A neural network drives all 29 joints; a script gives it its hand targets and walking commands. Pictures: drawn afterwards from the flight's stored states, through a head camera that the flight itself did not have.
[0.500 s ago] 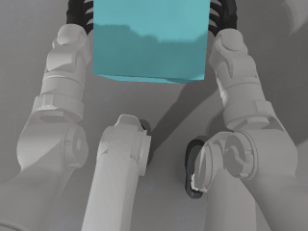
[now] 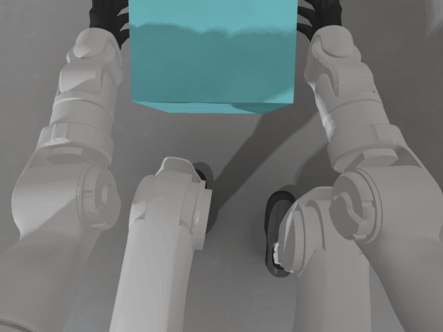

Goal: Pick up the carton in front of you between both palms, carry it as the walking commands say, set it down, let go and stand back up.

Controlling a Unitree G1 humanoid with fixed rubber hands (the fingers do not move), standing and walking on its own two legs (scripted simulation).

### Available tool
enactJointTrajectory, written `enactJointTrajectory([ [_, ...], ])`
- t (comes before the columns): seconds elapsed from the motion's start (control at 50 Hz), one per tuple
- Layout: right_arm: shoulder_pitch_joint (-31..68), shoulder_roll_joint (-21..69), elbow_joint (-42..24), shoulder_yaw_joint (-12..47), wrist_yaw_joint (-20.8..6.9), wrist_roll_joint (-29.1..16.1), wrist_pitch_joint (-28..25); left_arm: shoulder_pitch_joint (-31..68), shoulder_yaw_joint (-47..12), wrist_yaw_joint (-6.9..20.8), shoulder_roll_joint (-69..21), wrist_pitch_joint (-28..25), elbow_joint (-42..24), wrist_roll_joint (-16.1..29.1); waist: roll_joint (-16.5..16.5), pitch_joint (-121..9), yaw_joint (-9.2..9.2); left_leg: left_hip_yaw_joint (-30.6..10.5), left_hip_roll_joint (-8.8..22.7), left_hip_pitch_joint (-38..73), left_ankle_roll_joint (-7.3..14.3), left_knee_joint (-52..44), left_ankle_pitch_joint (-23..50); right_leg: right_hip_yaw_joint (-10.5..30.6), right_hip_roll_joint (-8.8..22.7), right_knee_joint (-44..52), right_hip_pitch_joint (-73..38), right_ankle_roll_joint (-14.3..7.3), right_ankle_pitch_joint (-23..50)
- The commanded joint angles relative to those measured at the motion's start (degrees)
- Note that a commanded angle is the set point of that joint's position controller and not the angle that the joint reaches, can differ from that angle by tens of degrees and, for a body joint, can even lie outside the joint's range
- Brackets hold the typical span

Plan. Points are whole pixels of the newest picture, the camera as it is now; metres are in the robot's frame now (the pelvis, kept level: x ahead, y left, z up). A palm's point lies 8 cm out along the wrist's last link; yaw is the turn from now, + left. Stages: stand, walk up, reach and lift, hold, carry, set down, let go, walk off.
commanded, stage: set down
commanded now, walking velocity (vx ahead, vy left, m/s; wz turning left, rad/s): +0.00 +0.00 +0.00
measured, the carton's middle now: (215, 49) +0.50 +0.11 -0.24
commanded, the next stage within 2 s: let go in 1.74 s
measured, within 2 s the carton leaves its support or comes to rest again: neither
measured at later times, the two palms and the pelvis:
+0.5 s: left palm (99, 49) +0.46 +0.29 -0.19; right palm (330, 40) +0.53 -0.06 -0.18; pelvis +0.00 +0.00 +0.00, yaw +1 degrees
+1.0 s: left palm (24, 10) +0.47 +0.32 -0.08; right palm out of the picture +0.55 -0.05 -0.07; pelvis +0.01 +0.01 +0.05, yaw +1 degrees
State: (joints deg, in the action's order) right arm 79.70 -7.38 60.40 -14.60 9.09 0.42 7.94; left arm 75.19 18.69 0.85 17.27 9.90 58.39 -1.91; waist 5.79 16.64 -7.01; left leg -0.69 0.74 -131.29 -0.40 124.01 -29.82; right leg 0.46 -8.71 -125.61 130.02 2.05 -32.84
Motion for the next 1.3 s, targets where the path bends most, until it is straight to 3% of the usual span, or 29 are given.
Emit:
enactJointTrajectory([
  [0.0,26.48,43.8,-1.84,14.0,-12.62,-1.04,-0.64,29.55,-14.45,13.9,-41.08,-1.38,-4.55,2.85,0.62,-51.8,-5.71,2.53,-4.47,26.72,1.29,-10.15,13.3,-2.86,-2.8,9.58,-17.77,-2.17,6.91],
  [0.18,22.87,36.47,2.22,9.76,-12.69,2.07,-0.74,26.12,-10.08,13.36,-34.81,-1.86,0.8,-0.07,0.84,-44.09,-4.63,1.24,-4.23,22.83,2.0,-10.54,9.79,-2.18,-2.2,9.94,-14.85,-2.32,4.2],
  [0.28,21.34,28.03,4.02,7.82,-11.77,3.49,-1.75,22.9,-6.68,11.63,-27.43,-3.28,4.01,-1.66,1.09,-41.54,-4.54,0.65,-3.61,22.85,1.89,-10.66,8.68,-2.01,-1.3,9.94,-15.25,-1.65,3.36],
  [0.32,19.68,19.84,4.38,6.82,-10.17,3.41,-2.61,20.28,-3.91,9.61,-19.22,-4.79,5.4,-1.8,0.95,-41.82,-4.42,0.76,-3.11,23.81,1.46,-10.58,8.89,-2.11,-0.6,10.02,-17.09,-1.24,3.55],
  [0.36,16.32,4.98,4.11,5.49,-6.62,2.15,-3.79,15.06,0.7,5.66,-3.6,-6.98,7.18,-1.57,0.07,-43.8,-4.82,0.99,-2.22,26.12,0.76,-10.42,9.62,-2.14,0.65,9.87,-19.97,-0.46,4.08],
  [0.4,13.1,-10.38,2.84,5.08,-2.27,-0.93,-5.17,10.71,2.8,0.76,12.85,-9.71,8.46,1.52,-0.87,-45.61,-4.79,0.93,-0.99,27.69,0.08,-10.21,10.62,-1.51,2.04,9.53,-22.16,0.35,4.47],
  [0.42,13.82,-11.44,2.34,5.97,-1.39,-2.51,-5.4,12.08,1.66,-0.48,14.47,-10.55,8.37,3.51,-1.44,-46.9,-4.7,0.63,-0.55,28.53,-0.1,-10.07,11.68,-1.09,2.41,9.13,-22.68,0.51,5.25],
  [0.48,16.05,-12.12,0.12,9.56,-0.9,-6.9,-6.07,15.43,-1.01,-1.82,16.41,-12.49,7.33,8.3,-1.15,-50.19,-4.59,-0.19,0.22,29.09,0.17,-8.89,15.89,-0.49,3.32,7.83,-23.41,0.77,8.68],
  [0.54,16.72,-11.03,-3.64,12.65,-1.54,-9.97,-6.4,16.09,-4.15,-1.49,16.27,-13.18,4.88,11.85,-0.48,-53.44,-4.48,-0.5,0.48,30.3,0.36,-8.06,19.99,-0.52,3.73,6.83,-25.36,0.71,11.89],
  [0.64,13.64,-11.37,-7.77,13.21,-1.53,-11.27,-5.78,12.55,-6.23,-0.85,16.85,-12.48,2.56,14.77,-1.01,-61.53,-4.78,-0.23,0.18,37.77,0.14,-8.09,23.72,-2.49,3.75,6.19,-27.97,0.68,12.57],
  [0.74,7.96,-11.17,-14.22,10.77,-0.07,-9.02,-4.21,6.97,-5.26,-1.36,17.14,-10.53,-4.23,14.19,-2.19,-75.13,-5.16,1.01,-0.92,49.97,-0.38,-10.43,26.01,-5.32,2.66,8.11,-31.01,0.54,11.43],
  [0.82,5.39,-11.3,-20.12,7.73,1.0,-6.26,-1.64,4.59,-4.61,-1.78,15.0,-7.27,-12.4,12.46,-4.66,-80.45,-3.98,2.45,-1.97,56.0,-1.09,-14.57,23.71,-6.66,1.52,12.22,-31.3,-0.46,8.06],
  [0.92,2.98,-10.8,-17.14,3.15,1.03,-3.36,0.38,3.77,-3.74,-1.35,11.49,-4.79,-13.42,10.05,-7.02,-69.1,-1.15,2.63,-2.36,48.88,-1.88,-20.11,15.98,-6.35,1.46,17.4,-27.02,-1.1,2.9],
  [1.0,1.53,-9.28,-13.81,1.98,0.31,-2.31,-0.18,2.81,-3.2,-0.75,9.97,-4.87,-12.36,8.77,-7.76,-67.58,-0.57,2.44,-2.54,47.21,-2.32,-23.34,16.21,-5.84,1.61,20.96,-26.65,-1.0,4.02],
  [1.1,-0.27,-7.9,-13.77,2.48,-0.12,-1.94,-0.52,-0.66,-1.41,-0.15,10.13,-4.81,-11.63,7.39,-6.54,-70.87,-1.73,2.81,-2.96,48.47,-2.38,-27.51,17.92,-5.46,1.55,25.72,-29.98,-0.51,5.71],
  [1.2,-1.48,-6.66,-19.64,3.88,-0.05,-1.72,0.49,-3.45,0.5,0.78,11.77,-4.15,-15.05,6.89,-3.67,-77.12,-3.09,3.99,-3.48,51.97,-2.06,-31.59,21.56,-5.17,1.31,30.66,-38.0,0.03,9.05],
  [1.28,-2.52,-6.13,-24.61,4.62,0.28,-1.36,1.98,-4.56,1.27,1.84,12.81,-3.17,-18.44,7.36,-2.15,-80.4,-3.01,4.74,-3.85,54.89,-1.87,-35.0,23.69,-4.89,1.34,34.71,-44.82,0.32,11.48],
])
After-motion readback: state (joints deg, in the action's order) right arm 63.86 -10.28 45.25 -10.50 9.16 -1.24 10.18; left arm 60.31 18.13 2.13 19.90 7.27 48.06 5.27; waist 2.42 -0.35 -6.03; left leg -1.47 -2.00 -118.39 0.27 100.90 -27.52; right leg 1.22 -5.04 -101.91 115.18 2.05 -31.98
